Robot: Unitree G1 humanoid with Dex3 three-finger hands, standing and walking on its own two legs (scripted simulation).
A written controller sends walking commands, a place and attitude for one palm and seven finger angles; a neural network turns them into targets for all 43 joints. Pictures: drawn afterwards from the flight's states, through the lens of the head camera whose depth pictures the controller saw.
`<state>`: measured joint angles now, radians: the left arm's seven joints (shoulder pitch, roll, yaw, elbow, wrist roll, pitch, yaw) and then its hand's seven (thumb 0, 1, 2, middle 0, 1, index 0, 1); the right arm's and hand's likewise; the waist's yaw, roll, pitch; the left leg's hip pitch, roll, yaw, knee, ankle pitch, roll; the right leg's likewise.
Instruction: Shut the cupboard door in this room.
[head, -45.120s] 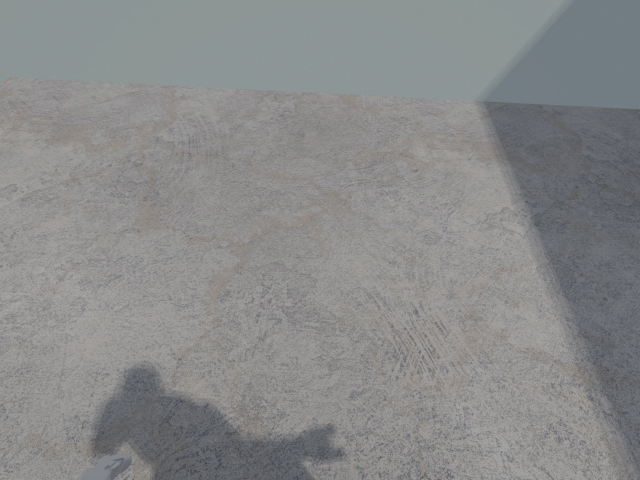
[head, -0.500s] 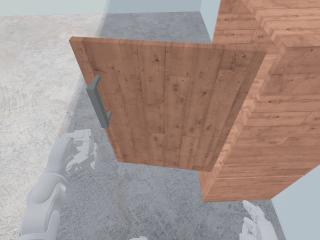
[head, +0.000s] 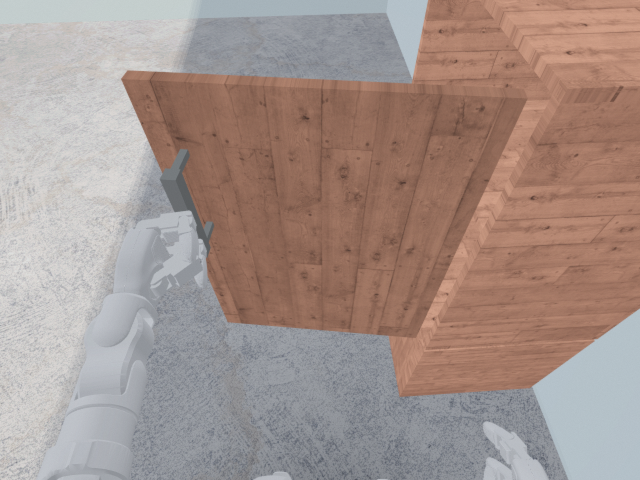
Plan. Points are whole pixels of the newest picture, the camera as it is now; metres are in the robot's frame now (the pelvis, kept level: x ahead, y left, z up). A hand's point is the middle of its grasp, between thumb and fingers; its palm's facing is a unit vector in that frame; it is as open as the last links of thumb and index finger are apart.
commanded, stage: bring the fist close to the handle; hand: left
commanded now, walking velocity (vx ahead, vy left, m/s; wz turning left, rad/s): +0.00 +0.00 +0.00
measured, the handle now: (192, 207) +0.44 +0.20 +0.08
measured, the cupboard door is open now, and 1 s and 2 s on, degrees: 81 74 62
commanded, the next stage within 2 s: push the door shut along its arc in 0.24 s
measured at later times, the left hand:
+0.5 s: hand (195, 263) +0.35 +0.17 +0.08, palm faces -0.07 -1.00 -0.03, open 3.1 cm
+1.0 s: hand (212, 219) +0.42 +0.16 +0.09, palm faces -0.20 -0.98 -0.02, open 3.1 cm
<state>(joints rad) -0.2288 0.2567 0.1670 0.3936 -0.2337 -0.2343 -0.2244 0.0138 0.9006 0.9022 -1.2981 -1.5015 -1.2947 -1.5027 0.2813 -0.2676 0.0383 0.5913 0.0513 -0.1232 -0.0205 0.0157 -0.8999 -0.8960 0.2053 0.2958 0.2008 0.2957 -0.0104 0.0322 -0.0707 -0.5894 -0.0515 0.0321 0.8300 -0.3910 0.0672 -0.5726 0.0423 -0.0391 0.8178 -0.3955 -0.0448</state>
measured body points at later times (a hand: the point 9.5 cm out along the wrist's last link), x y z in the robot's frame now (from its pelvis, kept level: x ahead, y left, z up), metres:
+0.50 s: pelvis -0.01 -0.01 +0.00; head +0.04 -0.02 +0.45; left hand +0.35 +0.23 +0.08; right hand +0.15 -0.25 -0.10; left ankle +0.01 +0.07 -0.70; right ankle +0.01 -0.09 -0.70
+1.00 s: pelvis -0.01 +0.00 -0.01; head +0.06 +0.00 +0.44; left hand +0.42 +0.22 +0.09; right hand +0.09 -0.27 -0.12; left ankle +0.01 +0.07 -0.70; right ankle +0.01 -0.09 -0.70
